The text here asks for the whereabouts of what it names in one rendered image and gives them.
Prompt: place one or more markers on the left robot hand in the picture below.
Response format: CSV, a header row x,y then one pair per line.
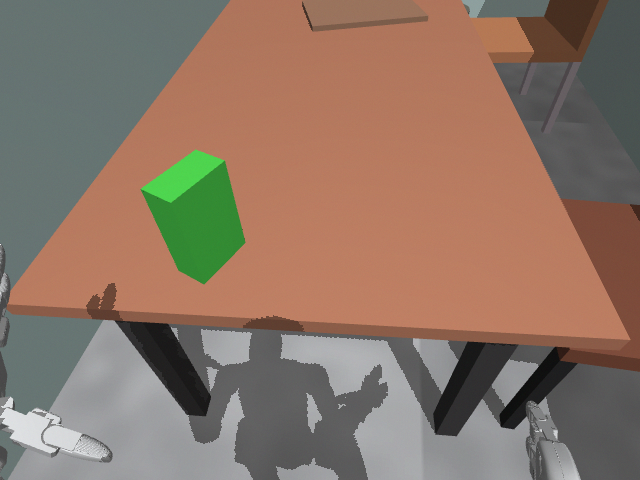
x,y
39,431

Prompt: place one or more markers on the chair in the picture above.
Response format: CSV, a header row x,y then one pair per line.
x,y
562,35
610,233

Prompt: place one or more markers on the right robot hand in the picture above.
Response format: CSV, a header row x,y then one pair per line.
x,y
549,459

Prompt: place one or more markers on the table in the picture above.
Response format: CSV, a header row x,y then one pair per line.
x,y
385,186

